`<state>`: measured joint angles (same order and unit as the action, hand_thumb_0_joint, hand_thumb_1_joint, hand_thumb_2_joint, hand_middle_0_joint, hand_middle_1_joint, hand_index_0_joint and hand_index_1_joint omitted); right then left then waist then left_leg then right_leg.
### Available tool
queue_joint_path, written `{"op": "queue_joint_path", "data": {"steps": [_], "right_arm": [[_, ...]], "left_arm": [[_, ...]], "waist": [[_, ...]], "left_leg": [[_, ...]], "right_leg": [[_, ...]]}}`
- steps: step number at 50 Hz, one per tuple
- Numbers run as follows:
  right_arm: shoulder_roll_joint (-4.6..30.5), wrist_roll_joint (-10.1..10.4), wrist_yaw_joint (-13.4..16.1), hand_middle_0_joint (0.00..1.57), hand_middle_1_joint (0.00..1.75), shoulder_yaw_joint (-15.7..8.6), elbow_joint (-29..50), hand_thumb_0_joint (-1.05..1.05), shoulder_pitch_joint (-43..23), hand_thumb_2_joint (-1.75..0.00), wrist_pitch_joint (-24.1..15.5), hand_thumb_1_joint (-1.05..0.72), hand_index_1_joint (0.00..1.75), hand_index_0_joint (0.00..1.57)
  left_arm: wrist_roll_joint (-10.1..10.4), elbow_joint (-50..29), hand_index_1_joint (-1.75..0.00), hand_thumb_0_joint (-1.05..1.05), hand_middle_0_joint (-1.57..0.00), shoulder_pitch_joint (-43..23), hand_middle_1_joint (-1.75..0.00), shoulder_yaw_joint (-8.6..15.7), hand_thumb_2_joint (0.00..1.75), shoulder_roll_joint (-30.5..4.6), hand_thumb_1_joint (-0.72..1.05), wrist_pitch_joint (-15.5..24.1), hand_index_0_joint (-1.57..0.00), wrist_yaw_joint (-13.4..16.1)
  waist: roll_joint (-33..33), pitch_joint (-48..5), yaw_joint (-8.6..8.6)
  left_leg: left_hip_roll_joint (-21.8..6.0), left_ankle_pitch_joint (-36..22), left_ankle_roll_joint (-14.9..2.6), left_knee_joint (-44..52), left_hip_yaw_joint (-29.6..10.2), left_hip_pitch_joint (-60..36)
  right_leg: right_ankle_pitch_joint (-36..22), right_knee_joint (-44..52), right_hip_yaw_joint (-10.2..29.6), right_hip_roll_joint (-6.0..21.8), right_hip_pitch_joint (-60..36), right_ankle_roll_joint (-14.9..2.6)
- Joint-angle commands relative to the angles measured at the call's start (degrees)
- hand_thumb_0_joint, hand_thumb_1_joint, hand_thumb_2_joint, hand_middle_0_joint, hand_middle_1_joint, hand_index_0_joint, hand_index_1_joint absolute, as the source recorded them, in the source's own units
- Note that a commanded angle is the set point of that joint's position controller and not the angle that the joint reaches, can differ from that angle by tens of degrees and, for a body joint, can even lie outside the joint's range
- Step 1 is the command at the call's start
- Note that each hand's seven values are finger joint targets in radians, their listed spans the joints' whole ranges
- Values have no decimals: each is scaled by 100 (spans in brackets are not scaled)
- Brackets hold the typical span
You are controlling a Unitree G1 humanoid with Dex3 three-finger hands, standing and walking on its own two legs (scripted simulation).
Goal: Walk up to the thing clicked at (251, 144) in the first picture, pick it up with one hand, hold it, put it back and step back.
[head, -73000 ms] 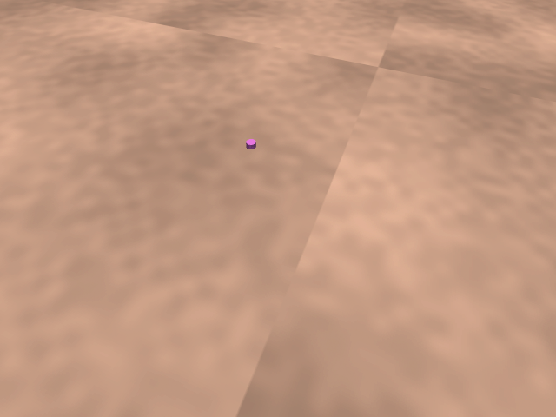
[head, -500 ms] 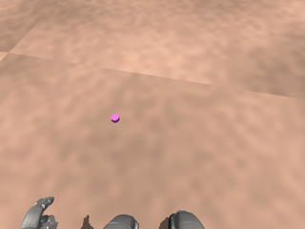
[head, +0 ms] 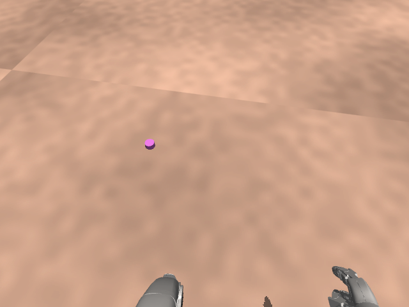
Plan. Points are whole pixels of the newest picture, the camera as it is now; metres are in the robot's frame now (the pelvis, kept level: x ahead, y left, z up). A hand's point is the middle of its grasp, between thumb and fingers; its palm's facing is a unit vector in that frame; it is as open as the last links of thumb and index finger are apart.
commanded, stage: step back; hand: left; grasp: from above
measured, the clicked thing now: (149, 144) +1.02 +0.37 -0.74
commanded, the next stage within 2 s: stand in 1.12 s
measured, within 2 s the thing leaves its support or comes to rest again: neither
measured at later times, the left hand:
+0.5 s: hand out of the picture +0.02 +0.28 -0.13, palm faces +0.03 -0.93 -0.38, open 7.4 cm
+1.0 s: hand out of the picture +0.08 +0.28 -0.14, palm faces +0.08 -0.93 -0.36, open 7.4 cm
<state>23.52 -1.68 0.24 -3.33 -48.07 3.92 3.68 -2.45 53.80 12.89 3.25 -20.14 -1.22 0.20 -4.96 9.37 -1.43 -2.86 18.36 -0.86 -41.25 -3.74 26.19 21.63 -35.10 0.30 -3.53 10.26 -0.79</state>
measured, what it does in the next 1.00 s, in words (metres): steps on the spot: left foot, then right foot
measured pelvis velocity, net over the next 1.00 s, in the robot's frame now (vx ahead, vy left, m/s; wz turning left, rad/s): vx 0.01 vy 0.01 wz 0.07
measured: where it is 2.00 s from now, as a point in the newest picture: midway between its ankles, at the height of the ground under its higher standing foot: outside the picture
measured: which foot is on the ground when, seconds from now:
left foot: up 0.00-0.24, down 0.26-0.56, up 0.58-0.82, down 0.84-1.00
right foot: down 0.00-0.30, up 0.32-0.52, down 0.54-1.00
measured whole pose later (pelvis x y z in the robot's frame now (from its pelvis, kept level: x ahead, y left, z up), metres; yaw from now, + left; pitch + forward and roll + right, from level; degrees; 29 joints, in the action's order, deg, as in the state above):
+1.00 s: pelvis +0.01 +0.01 +0.01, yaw +4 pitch -2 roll -1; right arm 19.2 -1.6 0.0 -1.5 -60.1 7.7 -0.1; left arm -0.4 58.3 6.7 2.0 -21.4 0.6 0.1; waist 0.3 5.2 -1.1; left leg -1.0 16.9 0.5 -33.9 -0.8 15.1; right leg 18.1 -32.7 -2.1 1.7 12.7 1.0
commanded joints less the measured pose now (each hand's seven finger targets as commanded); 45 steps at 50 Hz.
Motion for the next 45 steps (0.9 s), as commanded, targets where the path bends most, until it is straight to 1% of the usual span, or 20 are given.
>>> {"op": "queue_joint_path", "data": {"steps": [1, 4, 9, 12, 13, 14, 15, 16, 19, 23, 26, 27, 28, 29, 30, 34, 39, 42, 43, 45], "right_arm": [[1208, 91, 58, 20, 30, -363, 276, 0, 54, -90, -63, -90, 30, 20], [825, 120, 48, 20, 30, -186, -9, 0, 439, -90, -181, -90, 30, 20], [805, -8, -8, 20, 30, -168, 15, 0, 238, -90, -372, -90, 30, 20], [785, -30, -18, 20, 30, -259, -316, 0, 902, -90, -525, -90, 30, 20], [882, -67, 2, 20, 30, -356, -411, 0, 989, -90, -573, -90, 30, 20], [1147, -136, 29, 20, 30, -431, -432, 0, 1165, -90, -618, -90, 30, 20], [1626, -140, 27, 20, 30, -469, -311, 0, 989, -90, -636, -90, 30, 20], [1894, -60, 1, 20, 30, -537, -357, 0, 1018, -90, -626, -90, 30, 20], [1191, -97, -5, 20, 30, -333, -249, 0, 540, -90, -677, -90, 30, 20], [1221, -75, -28, 20, 30, -376, -335, 0, 841, -90, -661, -90, 30, 20], [1033, 12, -47, 20, 30, -281, -211, 0, 412, -90, -513, -90, 30, 20], [685, 57, -31, 20, 30, -165, -174, 0, 469, -90, -493, -90, 30, 20], [359, 103, -13, 20, 30, -55, -92, 0, 613, -90, -497, -90, 30, 20], [466, 70, 42, 20, 30, -65, -94, 0, 609, -90, -461, -90, 30, 20], [897, 35, 71, 20, 30, -198, -289, 0, 793, -90, -434, -90, 30, 20], [782, 71, 13, 20, 30, -170, -607, 0, 1057, -90, -466, -90, 30, 20], [686, 39, -1, 20, 30, -137, -697, 0, 993, -90, -468, -90, 30, 20], [767, -14, 77, 20, 30, -194, -844, 0, 1030, -90, -546, -90, 30, 20], [990, -41, 104, 20, 30, -241, -801, 0, 882, -90, -562, -90, 30, 20], [1281, 45, 76, 20, 30, -203, -666, 0, 170, -90, -540, -90, 30, 20]], "left_arm": [[-47, -756, -30, 0, -20, -675, -30, 526, 90, -2042, 90, 214, -20, 147], [-3, -629, -30, 0, -20, -589, -30, 422, 90, -1481, 90, 267, -20, 156], [-88, -574, -30, 0, -20, 30, -30, 537, 90, -1660, 90, 268, -20, 81], [0, -662, -30, 0, -20, -357, -30, 456, 90, -1658, 90, 164, -20, 12], [-2, -663, -30, 0, -20, -145, -30, 324, 90, -1343, 90, 134, -20, 5], [48, -649, -30, 0, -20, 64, -30, 237, 90, -998, 90, 128, -20, -3], [145, -690, -30, 0, -20, -215, -30, 197, 90, -942, 90, 140, -20, -1], [51, -656, -30, 0, -20, -744, -30, 367, 90, -1537, 90, 180, -20, 23], [127, -500, -30, 0, -20, -360, -30, 331, 90, -1352, 90, 262, -20, -92], [103, -400, -30, 0, -20, -487, -30, 323, 90, -1219, 90, 310, -20, -131], [84, -67, -30, 0, -20, 109, -30, 337, 90, -1143, 90, 400, -20, -52], [59, 60, -30, 0, -20, 337, -30, 384, 90, -1254, 90, 440, -20, 2], [-16, 66, -30, 0, -20, 486, -30, 484, 90, -1621, 90, 495, -20, 62], [-9, -85, -30, 0, -20, 212, -30, 535, 90, -1981, 90, 507, -20, 79], [-2, -206, -30, 0, -20, -198, -30, 529, 90, -2059, 90, 481, -20, 52], [79, -254, -30, 0, -20, -582, -30, 381, 90, -1519, 90, 533, -20, 62], [108, -235, -30, 0, -20, -801, -30, 324, 90, -1549, 90, 456, -20, 54], [213, -237, -30, 0, -20, -766, -30, 187, 90, -1273, 90, 362, -20, 64], [254, -233, -30, 0, -20, -695, -30, 165, 90, -1187, 90, 342, -20, 80], [301, -17, -30, 0, -20, -584, -30, 157, 90, -1220, 90, 263, -20, 91]], "waist": [[1406, -173, 10], [1116, -538, 165], [1786, -716, -352], [1527, -956, 51], [988, -1014, 57], [-45, -1229, 94], [-530, -900, 184], [-184, -454, 422], [-212, -271, 56], [-537, -509, 287], [-341, -761, -137], [190, -951, -269], [1338, -1082, -270], [1414, -942, -251], [1103, -625, -122], [1006, -587, 54], [1388, -866, 94], [980, -1225, 198], [505, -1408, 111], [50, -1255, -105]], "left_leg": [[345, 1104, 98, -1946, -852, -438], [849, 466, 160, -1904, -491, 31], [412, 1079, 242, 24, 64, 249], [471, 208, 86, 2034, 425, -1514], [430, -71, -3, 2262, 37, -2293], [-482, 512, -267, 2593, -1433, -2899], [-1554, 2002, -939, 2934, -3119, -2614], [-1871, 2567, -1482, 3057, -3395, -1454], [-1021, 1329, -963, 2713, -1673, -1504], [-841, 322, -861, 2419, -1204, -1385], [-525, 249, -589, 1429, -489, -585], [-270, 144, -350, 747, -227, -198], [358, 599, -81, -488, 53, 422], [582, 1515, 33, -955, -84, 694], [303, 1626, 29, -1314, -334, 220], [178, 865, 26, -889, -390, -186], [209, 350, 109, 535, 311, -1060], [43, -1738, -53, 1580, 13, -1883], [-530, -2510, -264, 1568, -625, -1930], [-1012, -1642, -814, 1625, -1024, -877]], "right_leg": [[594, 2108, 2837, 2544, 2114, -1351], [-1556, 1208, 947, 1380, 671, -765], [646, 1401, 1448, 1663, -495, -953], [297, 820, 1101, 1636, 274, -785], [-15, 136, 773, 1329, 814, -566], [226, -980, 327, 856, 1627, -270], [998, -1370, -277, 281, 2688, -18], [1151, -1715, 403, 673, 2178, -58], [524, -1258, 317, 716, 1842, -116], [274, -482, -80, 514, 1173, -26], [-579, 1002, -392, 211, -384, -53], [-878, 1211, 21, 402, -1045, -61], [-578, 1793, 1691, 1421, -1350, -309], [530, 2190, 2903, 2374, -806, -837], [1300, 2261, 3157, 2702, 107, -1264], [-453, 1757, 1507, 1855, 246, -881], [-1720, 1238, 819, 1699, 435, -778], [-2861, 232, 371, 1320, 431, -303], [-2506, -54, 148, 997, 477, -128], [-438, 121, -24, 595, -152, -29]]}}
